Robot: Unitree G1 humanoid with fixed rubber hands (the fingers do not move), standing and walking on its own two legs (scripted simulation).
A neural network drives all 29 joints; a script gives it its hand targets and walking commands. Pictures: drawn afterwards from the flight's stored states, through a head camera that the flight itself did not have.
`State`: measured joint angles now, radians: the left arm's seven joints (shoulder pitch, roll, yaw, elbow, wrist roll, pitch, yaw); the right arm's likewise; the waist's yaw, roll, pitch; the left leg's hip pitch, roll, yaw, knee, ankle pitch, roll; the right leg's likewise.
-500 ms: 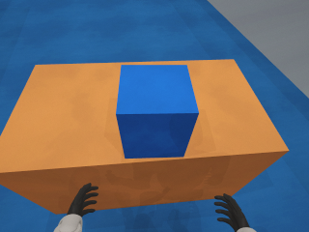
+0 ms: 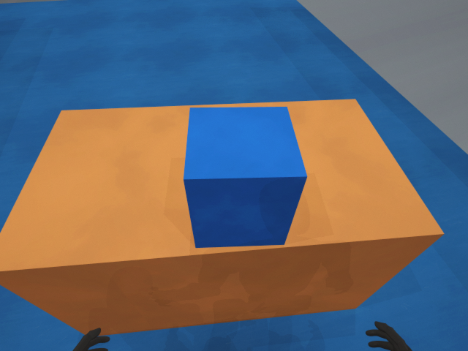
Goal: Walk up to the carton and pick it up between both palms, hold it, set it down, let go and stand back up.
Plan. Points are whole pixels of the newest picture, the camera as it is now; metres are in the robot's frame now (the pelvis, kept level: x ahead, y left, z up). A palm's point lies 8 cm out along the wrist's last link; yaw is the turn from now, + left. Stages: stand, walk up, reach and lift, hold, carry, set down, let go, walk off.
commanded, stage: stand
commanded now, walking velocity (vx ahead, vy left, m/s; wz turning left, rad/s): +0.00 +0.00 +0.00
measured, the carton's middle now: (239, 179) +0.47 +0.02 -0.01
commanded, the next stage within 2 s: none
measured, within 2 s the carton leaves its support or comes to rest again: neither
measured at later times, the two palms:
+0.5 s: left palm out of the picture +0.08 +0.30 -0.11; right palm out of the picture +0.11 -0.27 -0.11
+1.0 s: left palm out of the picture +0.07 +0.30 -0.12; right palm out of the picture +0.10 -0.27 -0.12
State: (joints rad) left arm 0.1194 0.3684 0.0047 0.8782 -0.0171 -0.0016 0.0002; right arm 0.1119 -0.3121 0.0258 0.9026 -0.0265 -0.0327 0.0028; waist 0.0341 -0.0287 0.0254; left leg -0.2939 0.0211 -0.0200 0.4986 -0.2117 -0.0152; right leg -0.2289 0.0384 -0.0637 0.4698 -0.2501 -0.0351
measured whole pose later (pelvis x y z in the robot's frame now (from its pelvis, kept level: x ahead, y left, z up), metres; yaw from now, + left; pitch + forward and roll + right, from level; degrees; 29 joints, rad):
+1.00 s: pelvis +0.00 +0.00 +0.00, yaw +0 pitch +0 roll -1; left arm 0.12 0.34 0.00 1.09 -0.02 -0.02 0.00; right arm 0.11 -0.31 0.03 1.07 -0.03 -0.02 0.00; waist 0.03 0.01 -0.02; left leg -0.29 0.02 -0.02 0.50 -0.21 -0.01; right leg -0.22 0.04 -0.06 0.47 -0.25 -0.04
